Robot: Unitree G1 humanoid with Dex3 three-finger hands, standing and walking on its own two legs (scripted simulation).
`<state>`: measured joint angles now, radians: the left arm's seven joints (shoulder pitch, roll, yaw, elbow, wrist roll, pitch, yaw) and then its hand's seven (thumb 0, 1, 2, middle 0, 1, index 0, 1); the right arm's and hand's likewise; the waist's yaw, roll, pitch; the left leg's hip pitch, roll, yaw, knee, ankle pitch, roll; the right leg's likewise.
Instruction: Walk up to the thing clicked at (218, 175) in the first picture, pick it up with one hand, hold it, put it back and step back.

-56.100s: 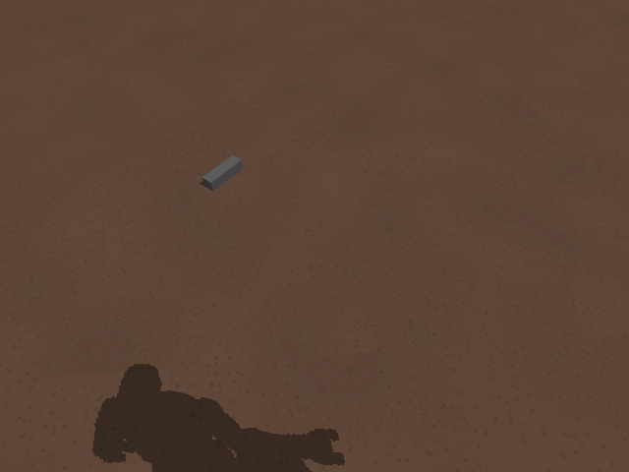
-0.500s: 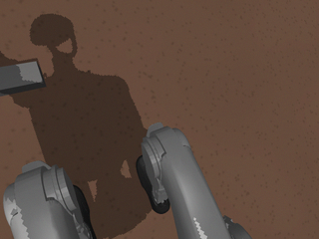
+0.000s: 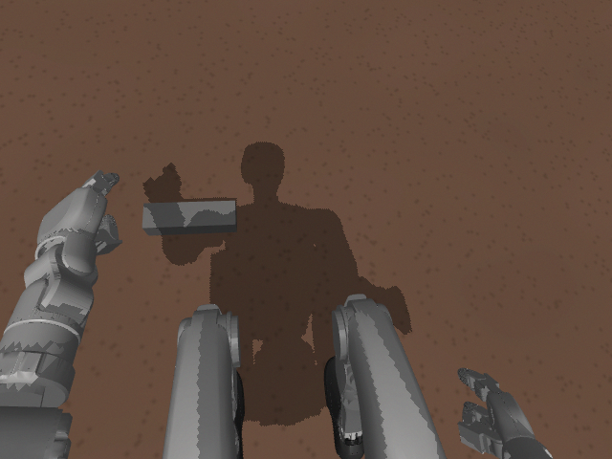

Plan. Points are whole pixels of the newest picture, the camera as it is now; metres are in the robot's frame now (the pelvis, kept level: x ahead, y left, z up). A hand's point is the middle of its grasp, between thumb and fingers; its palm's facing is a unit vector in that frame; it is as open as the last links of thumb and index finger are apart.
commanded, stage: home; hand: left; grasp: from above
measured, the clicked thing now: (191, 218) +0.56 +0.21 -0.44
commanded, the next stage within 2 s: none
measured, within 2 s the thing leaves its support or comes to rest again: neither
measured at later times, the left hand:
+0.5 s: hand (80, 304) +0.29 +0.19 +0.09, palm faces +0.08 -0.96 -0.27, open 7.4 cm
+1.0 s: hand out of the picture +0.23 +0.19 +0.20, palm faces +0.16 -0.97 -0.20, open 7.4 cm
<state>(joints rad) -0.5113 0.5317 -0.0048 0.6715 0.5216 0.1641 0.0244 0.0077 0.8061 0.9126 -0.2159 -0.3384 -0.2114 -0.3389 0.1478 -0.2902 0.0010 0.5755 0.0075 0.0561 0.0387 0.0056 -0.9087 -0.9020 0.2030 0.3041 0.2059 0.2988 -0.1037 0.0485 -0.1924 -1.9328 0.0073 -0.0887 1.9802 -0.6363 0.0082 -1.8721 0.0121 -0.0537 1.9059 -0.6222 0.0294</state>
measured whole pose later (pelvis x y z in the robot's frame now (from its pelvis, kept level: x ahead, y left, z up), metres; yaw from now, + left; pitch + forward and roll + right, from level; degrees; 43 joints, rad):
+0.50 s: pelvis +0.04 -0.01 +0.18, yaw +4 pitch +20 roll -3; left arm 0.10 0.26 0.06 0.23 -0.02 0.36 0.09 0.01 0.90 0.90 -0.20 -0.30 -0.20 -0.30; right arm 0.20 -0.22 0.04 0.59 0.05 -0.11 -0.12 0.01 -0.91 -0.90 0.21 0.30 0.21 0.30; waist -0.09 0.04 -0.17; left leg -1.15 0.02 -0.07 1.34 -0.54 -0.01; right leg -1.10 0.01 -0.05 1.28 -0.53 0.01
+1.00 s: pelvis +0.09 +0.00 +0.25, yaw +6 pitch +10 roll -3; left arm 0.52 0.21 0.03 -0.13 -0.06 0.45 0.03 0.01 0.91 0.90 -0.20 -0.30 -0.20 -0.30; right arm 0.27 -0.22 0.04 0.51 0.02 -0.22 -0.20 0.01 -0.90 -0.90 0.21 0.30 0.21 0.30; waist -0.04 0.05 -0.17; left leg -0.70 0.01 -0.07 1.01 -0.49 0.00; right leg -0.65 0.00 -0.05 0.94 -0.47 0.01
